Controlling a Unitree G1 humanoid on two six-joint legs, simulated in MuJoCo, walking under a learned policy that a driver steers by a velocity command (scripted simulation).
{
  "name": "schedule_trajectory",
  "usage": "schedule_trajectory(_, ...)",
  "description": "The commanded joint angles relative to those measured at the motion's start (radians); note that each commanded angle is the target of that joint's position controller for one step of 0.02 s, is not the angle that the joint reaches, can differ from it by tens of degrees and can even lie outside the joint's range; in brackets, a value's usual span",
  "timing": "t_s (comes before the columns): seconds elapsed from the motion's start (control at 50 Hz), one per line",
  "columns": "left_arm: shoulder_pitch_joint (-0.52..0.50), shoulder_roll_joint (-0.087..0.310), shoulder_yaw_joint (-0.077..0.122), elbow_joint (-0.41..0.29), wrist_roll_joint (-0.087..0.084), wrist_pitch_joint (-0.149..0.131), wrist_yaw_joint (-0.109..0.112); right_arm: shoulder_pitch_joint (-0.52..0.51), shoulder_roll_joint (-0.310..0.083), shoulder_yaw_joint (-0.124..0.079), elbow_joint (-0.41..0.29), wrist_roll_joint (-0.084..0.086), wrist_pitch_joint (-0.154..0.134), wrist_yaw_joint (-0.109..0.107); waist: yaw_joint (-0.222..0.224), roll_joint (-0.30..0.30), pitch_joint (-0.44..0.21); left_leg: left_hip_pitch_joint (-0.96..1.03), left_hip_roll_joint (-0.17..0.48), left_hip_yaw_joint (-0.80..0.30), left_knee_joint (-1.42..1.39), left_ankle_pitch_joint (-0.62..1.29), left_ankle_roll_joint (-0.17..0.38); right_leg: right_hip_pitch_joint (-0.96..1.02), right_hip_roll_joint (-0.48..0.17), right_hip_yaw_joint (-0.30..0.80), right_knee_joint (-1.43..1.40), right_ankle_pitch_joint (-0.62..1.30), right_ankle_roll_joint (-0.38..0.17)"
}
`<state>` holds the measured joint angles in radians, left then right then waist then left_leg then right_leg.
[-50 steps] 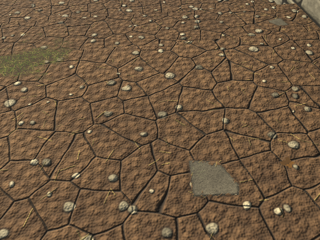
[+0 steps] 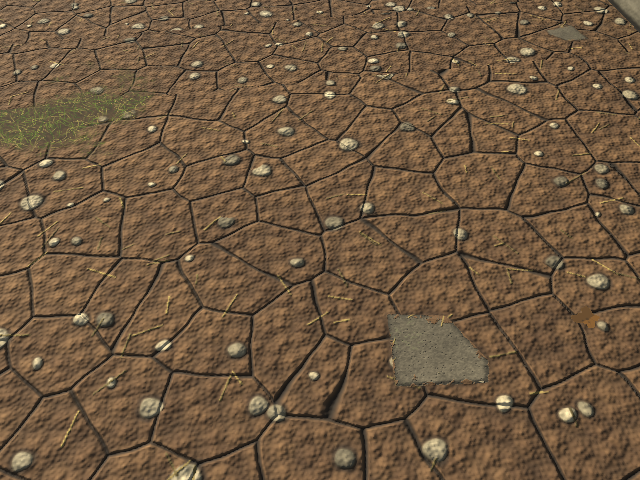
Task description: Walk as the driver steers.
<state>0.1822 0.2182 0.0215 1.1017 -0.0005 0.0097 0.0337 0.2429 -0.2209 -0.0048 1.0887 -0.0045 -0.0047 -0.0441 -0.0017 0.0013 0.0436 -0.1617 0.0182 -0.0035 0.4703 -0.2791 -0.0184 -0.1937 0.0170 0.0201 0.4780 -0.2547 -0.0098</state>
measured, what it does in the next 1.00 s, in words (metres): walks ahead: right foot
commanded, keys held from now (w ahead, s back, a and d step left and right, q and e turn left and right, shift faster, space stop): no key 0.06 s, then w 0.94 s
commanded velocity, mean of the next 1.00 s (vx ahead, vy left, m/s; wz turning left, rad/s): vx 0.35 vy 0.00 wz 0.00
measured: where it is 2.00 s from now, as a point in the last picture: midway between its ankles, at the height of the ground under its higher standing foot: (318, 311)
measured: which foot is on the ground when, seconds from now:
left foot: down 0.00-0.76, up 0.78-1.00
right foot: down 0.00-0.32, up 0.34-0.72, down 0.74-1.00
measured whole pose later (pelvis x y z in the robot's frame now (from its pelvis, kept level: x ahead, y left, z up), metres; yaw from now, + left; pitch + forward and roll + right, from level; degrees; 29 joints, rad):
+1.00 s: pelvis +0.37 -0.02 +0.01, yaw +1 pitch +0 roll -2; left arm 0.30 0.24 0.04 1.02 0.00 -0.10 -0.03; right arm 0.18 -0.26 -0.06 0.90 0.01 -0.09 -0.02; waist 0.04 0.04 0.01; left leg -0.65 0.14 -0.04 1.05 -0.20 0.03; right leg -0.14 0.08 -0.07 0.27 -0.14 -0.08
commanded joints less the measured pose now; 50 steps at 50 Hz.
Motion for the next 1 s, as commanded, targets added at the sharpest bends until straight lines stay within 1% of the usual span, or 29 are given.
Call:
schedule_trajectory(0.02, 0.021, 0.103, 0.014, -0.021, 0.000, -0.007, 0.004, 0.048, -0.099, -0.015, -0.017, 0.000, -0.007, -0.003, 0.001, -0.002, 0.003, -0.052, 0.007, -0.004, -0.080, 0.109, 0.013, 0.005, -0.032, 0.030, -0.084, 0.131, -0.018)
schedule_trajectory(0.06, 0.027, 0.100, 0.013, -0.018, 0.000, -0.007, 0.004, 0.057, -0.095, -0.015, -0.015, 0.001, -0.007, -0.004, 0.001, -0.001, 0.004, -0.055, 0.007, -0.004, -0.080, 0.107, 0.013, 0.002, -0.032, 0.029, -0.083, 0.128, -0.018)
schedule_trajectory(0.1, 0.054, 0.101, 0.015, -0.005, -0.006, -0.004, 0.008, 0.085, -0.086, -0.015, -0.001, 0.007, -0.004, -0.007, 0.003, -0.010, -0.005, -0.067, -0.025, 0.025, -0.058, -0.130, 0.027, -0.010, -0.009, 0.015, -0.085, -0.159, -0.032)
schedule_trajectory(0.16, 0.065, 0.125, 0.026, -0.021, -0.017, -0.018, 0.008, 0.067, -0.092, -0.020, -0.031, 0.014, -0.019, -0.009, 0.010, -0.034, 0.103, -0.195, -0.019, -0.001, -0.011, -0.399, 0.074, -0.122, -0.053, 0.093, -0.110, -0.509, -0.090)
schedule_trajectory(0.22, 0.153, 0.154, 0.041, -0.012, -0.028, -0.055, -0.005, 0.051, -0.049, -0.015, -0.056, 0.019, -0.062, 0.010, 0.035, -0.113, 0.090, -0.283, -0.023, 0.022, 0.131, -0.266, 0.078, -0.040, -0.185, 0.295, -0.187, -0.552, -0.171)
schedule_trajectory(0.26, 0.155, 0.174, 0.048, -0.021, -0.029, -0.065, -0.010, 0.054, -0.030, -0.014, -0.067, 0.028, -0.081, 0.024, 0.018, -0.165, 0.077, -0.239, -0.024, 0.038, 0.217, -0.176, 0.095, -0.072, -0.278, 0.442, -0.267, -0.568, -0.225)
schedule_trajectory(0.3, 0.046, 0.166, 0.045, -0.069, -0.033, -0.068, -0.014, 0.133, -0.028, -0.017, -0.044, 0.030, -0.091, 0.030, -0.055, -0.138, 0.097, -0.056, -0.021, 0.030, 0.073, -0.175, 0.134, -0.216, -0.229, 0.352, -0.235, -0.486, -0.187)
schedule_trajectory(0.32, -0.034, 0.149, 0.039, -0.102, -0.036, -0.070, -0.017, 0.236, -0.041, -0.024, -0.008, 0.028, -0.092, 0.029, -0.106, -0.093, 0.101, 0.102, 0.004, -0.024, -0.043, -0.144, 0.147, -0.332, -0.159, 0.246, -0.131, -0.385, -0.142)
schedule_trajectory(0.34, -0.103, 0.079, 0.022, -0.141, -0.038, -0.083, -0.019, 0.369, -0.130, -0.050, 0.033, 0.027, -0.097, 0.028, -0.148, 0.116, 0.090, 0.228, 0.136, -0.273, -0.170, -0.248, 0.196, -0.477, -0.024, 0.034, 0.158, -0.227, -0.063)
schedule_trajectory(0.36, -0.111, 0.066, 0.018, -0.179, -0.029, -0.110, -0.020, 0.449, -0.239, -0.078, 0.042, 0.027, -0.106, 0.040, -0.154, 0.317, 0.066, 0.341, 0.344, -0.620, -0.289, -0.169, 0.294, -0.632, 0.032, -0.049, 0.436, -0.243, -0.028)
schedule_trajectory(0.38, -0.107, 0.105, 0.028, -0.174, -0.031, -0.124, -0.025, 0.413, -0.170, -0.058, 0.029, 0.009, -0.115, 0.042, -0.117, 0.185, 0.075, 0.355, 0.376, -0.653, -0.269, -0.060, 0.309, -0.719, -0.014, 0.029, 0.617, -0.276, -0.040)
schedule_trajectory(0.4, -0.060, 0.100, 0.027, -0.158, -0.038, -0.133, -0.036, 0.370, -0.128, -0.048, 0.010, 0.006, -0.122, 0.046, -0.081, 0.121, 0.075, 0.370, 0.344, -0.558, -0.248, 0.043, 0.282, -0.753, -0.046, 0.049, 0.701, -0.205, -0.056)
schedule_trajectory(0.44, -0.071, 0.105, 0.034, -0.160, -0.035, -0.141, -0.046, 0.312, -0.105, -0.037, -0.012, 0.013, -0.115, 0.057, -0.053, 0.065, 0.074, 0.376, 0.295, -0.387, -0.258, 0.237, 0.233, -0.794, -0.098, 0.023, 0.710, -0.081, -0.066)
schedule_trajectory(0.5, -0.125, 0.062, 0.029, -0.186, -0.026, -0.132, -0.062, 0.326, -0.054, -0.019, -0.018, 0.003, -0.087, 0.044, -0.052, 0.091, 0.060, 0.299, 0.205, -0.195, -0.298, 0.402, 0.189, -0.699, -0.112, -0.040, 0.581, 0.033, -0.038)
schedule_trajectory(0.56, -0.275, 0.011, 0.002, -0.252, -0.023, -0.121, -0.070, 0.289, -0.101, -0.022, -0.053, -0.002, -0.081, 0.022, -0.067, 0.083, 0.101, 0.092, 0.143, -0.089, -0.365, 0.367, 0.181, -0.497, -0.063, -0.097, 0.278, 0.198, -0.006)
schedule_trajectory(0.6, -0.330, 0.030, 0.001, -0.283, -0.028, -0.116, -0.072, 0.321, -0.144, -0.034, -0.046, 0.006, -0.086, 0.016, -0.071, 0.113, 0.110, 0.061, 0.165, -0.086, -0.405, 0.352, 0.190, -0.396, -0.036, -0.112, 0.172, 0.247, -0.008)
schedule_trajectory(0.64, -0.347, 0.067, 0.006, -0.307, -0.034, -0.113, -0.075, 0.322, -0.151, -0.044, -0.039, 0.020, -0.090, 0.016, -0.052, 0.121, 0.120, 0.127, 0.199, -0.080, -0.393, 0.399, 0.180, -0.380, -0.038, -0.085, 0.096, 0.263, -0.034)
schedule_trajectory(0.68, -0.308, 0.113, 0.025, -0.313, -0.032, -0.118, -0.078, 0.304, -0.161, -0.053, -0.042, 0.020, -0.086, 0.017, -0.006, 0.129, 0.068, 0.221, 0.224, -0.061, -0.297, 0.663, 0.155, -0.307, -0.015, -0.081, 0.056, 0.246, -0.069)
schedule_trajectory(0.7, -0.237, 0.140, 0.040, -0.298, -0.032, -0.118, -0.076, 0.291, -0.172, -0.059, -0.046, 0.014, -0.078, 0.017, 0.037, 0.150, 0.003, 0.256, 0.228, -0.046, -0.199, 0.856, 0.141, -0.214, 0.011, -0.094, 0.066, 0.221, -0.088)
schedule_trajectory(0.72, -0.086, 0.175, 0.063, -0.252, -0.036, -0.115, -0.070, 0.275, -0.168, -0.059, -0.053, 0.006, -0.066, 0.018, 0.111, 0.156, -0.091, 0.244, 0.203, -0.019, -0.027, 0.987, 0.121, -0.039, 0.038, -0.109, 0.067, 0.209, -0.116)
schedule_trajectory(0.74, 0.078, 0.213, 0.084, -0.205, -0.038, -0.108, -0.061, 0.255, -0.164, -0.055, -0.071, -0.001, -0.062, 0.021, 0.184, 0.146, -0.185, 0.101, 0.169, -0.008, 0.189, 0.911, 0.093, 0.215, -0.011, -0.056, 0.076, 0.210, -0.149)
schedule_trajectory(0.76, 0.236, 0.304, 0.106, -0.177, -0.009, -0.101, -0.052, 0.339, -0.061, -0.027, -0.095, -0.012, -0.073, 0.034, 0.162, -0.064, -0.356, -0.266, 0.040, 0.017, 0.582, 0.462, 0.044, 0.611, -0.280, 0.336, 0.071, 0.068, -0.280)
schedule_trajectory(0.78, 0.260, 0.265, 0.090, -0.160, -0.007, -0.095, -0.058, 0.374, 0.011, -0.007, -0.077, 0.011, -0.100, 0.043, 0.138, -0.240, -0.488, -0.433, -0.089, -0.091, 0.863, -0.255, 0.028, 0.683, -0.434, 0.758, -0.154, -0.102, -0.372)
schedule_trajectory(0.8, 0.157, 0.200, 0.069, -0.167, -0.016, -0.102, -0.063, 0.271, -0.085, -0.035, -0.110, 0.043, -0.124, 0.047, 0.126, -0.182, -0.307, -0.537, -0.025, -0.147, 0.957, -0.234, 0.058, 0.531, -0.381, 0.689, -0.214, -0.164, -0.317)
schedule_trajectory(0.82, 0.057, 0.156, 0.056, -0.189, -0.017, -0.108, -0.063, 0.171, -0.124, -0.044, -0.145, 0.062, -0.135, 0.045, 0.092, -0.118, -0.164, -0.554, 0.029, -0.107, 0.942, -0.150, 0.077, 0.345, -0.350, 0.517, -0.236, -0.101, -0.279)
schedule_trajectory(0.84, -0.018, 0.128, 0.046, -0.198, -0.007, -0.118, -0.070, 0.126, -0.122, -0.049, -0.153, 0.054, -0.134, 0.036, 0.050, -0.029, -0.086, -0.506, 0.078, -0.087, 0.877, -0.068, 0.080, 0.171, -0.312, 0.394, -0.270, 0.016, -0.256)
schedule_trajectory(0.86, -0.056, 0.099, 0.037, -0.200, 0.003, -0.127, -0.074, 0.132, -0.119, -0.061, -0.150, 0.038, -0.122, 0.028, 0.009, -0.030, -0.066, -0.435, 0.114, -0.087, 0.814, -0.022, 0.082, 0.065, -0.269, 0.300, -0.294, 0.084, -0.232)
schedule_trajectory(0.9, -0.054, 0.089, 0.033, -0.181, 0.005, -0.130, -0.077, 0.177, -0.069, -0.060, -0.145, 0.030, -0.093, 0.023, -0.033, -0.066, -0.044, -0.358, 0.136, -0.082, 0.748, -0.007, 0.076, -0.048, -0.231, 0.215, -0.347, 0.098, -0.232)
schedule_trajectory(1.0, 0.048, 0.158, 0.045, -0.142, 0.003, -0.131, -0.042, -0.014, -0.092, -0.070, -0.225, 0.009, -0.081, 0.019, -0.011, -0.041, 0.028, -0.513, 0.160, -0.058, 0.491, 0.197, 0.024, -0.049, -0.224, 0.135, -0.408, 0.157, -0.248)
Keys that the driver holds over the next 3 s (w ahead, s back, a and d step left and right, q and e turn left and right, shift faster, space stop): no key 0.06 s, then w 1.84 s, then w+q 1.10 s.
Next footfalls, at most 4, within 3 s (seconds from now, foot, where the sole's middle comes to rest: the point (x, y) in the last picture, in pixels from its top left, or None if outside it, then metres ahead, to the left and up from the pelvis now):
0.74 right None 0.41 -0.10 -0.78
1.28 left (266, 393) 0.71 0.15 -0.78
1.84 right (363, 282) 1.02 -0.08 -0.78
2.40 left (266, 206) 1.30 0.19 -0.78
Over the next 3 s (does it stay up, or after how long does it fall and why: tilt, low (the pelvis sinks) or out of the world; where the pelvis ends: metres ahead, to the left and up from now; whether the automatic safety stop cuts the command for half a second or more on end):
stays up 1.51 0.15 0.00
